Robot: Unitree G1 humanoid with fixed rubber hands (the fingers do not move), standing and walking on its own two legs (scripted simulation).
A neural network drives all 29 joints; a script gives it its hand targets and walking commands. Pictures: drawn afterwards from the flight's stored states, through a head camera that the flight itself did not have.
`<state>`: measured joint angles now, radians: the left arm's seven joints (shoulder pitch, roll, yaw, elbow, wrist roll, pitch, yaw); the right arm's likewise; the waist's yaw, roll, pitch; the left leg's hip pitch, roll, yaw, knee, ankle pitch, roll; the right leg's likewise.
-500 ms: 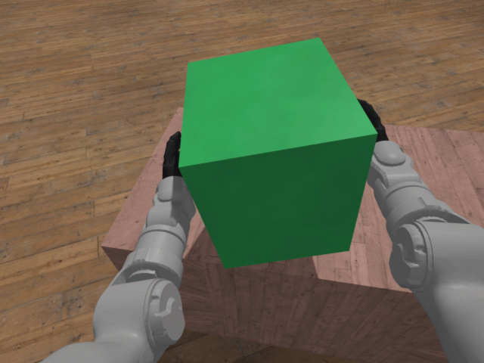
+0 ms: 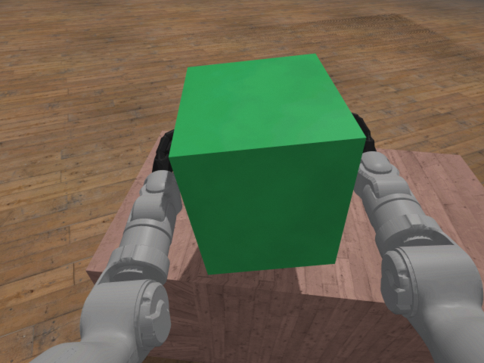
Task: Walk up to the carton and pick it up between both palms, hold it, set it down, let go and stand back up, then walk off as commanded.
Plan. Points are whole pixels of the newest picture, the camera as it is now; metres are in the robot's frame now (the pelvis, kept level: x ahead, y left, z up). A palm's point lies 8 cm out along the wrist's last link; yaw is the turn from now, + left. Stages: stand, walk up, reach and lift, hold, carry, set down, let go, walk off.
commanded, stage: reach and lift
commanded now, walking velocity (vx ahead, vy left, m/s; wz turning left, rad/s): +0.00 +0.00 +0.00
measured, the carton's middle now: (261, 165) +0.46 +0.00 +0.11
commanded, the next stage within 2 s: hold in 1.70 s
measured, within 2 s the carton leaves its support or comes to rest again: neither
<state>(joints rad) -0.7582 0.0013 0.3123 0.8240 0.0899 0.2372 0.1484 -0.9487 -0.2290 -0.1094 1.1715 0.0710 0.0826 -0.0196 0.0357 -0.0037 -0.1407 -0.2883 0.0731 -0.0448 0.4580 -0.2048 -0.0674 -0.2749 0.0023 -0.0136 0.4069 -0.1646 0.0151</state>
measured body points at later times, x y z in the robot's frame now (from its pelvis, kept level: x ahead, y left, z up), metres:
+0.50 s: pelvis -0.01 +0.00 +0.00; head -0.07 +0.02 +0.45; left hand +0.39 +0.17 +0.16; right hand +0.41 -0.17 +0.20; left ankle +0.02 +0.16 -0.74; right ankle +0.03 -0.13 -0.74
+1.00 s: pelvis -0.01 +0.01 +0.00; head -0.07 +0.02 +0.45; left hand +0.39 +0.17 +0.19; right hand +0.41 -0.17 +0.22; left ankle +0.02 +0.16 -0.74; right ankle +0.03 -0.13 -0.74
